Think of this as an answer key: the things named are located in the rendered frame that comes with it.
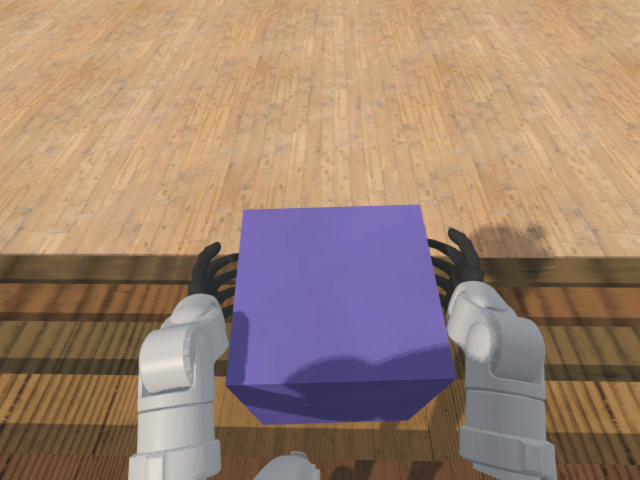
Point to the robot left shin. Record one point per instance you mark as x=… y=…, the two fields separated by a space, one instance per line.
x=299 y=454

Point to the robot left forearm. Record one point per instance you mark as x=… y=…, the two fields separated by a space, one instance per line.
x=176 y=388

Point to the right robot hand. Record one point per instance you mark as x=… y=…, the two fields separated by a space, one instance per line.
x=466 y=268

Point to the robot right forearm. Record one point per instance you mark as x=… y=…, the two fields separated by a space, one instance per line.
x=505 y=429

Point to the carton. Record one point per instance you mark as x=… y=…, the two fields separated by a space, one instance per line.
x=336 y=316

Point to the robot left thigh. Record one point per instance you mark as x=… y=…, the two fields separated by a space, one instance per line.
x=289 y=468

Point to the left robot hand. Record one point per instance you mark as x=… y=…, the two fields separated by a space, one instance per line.
x=204 y=271

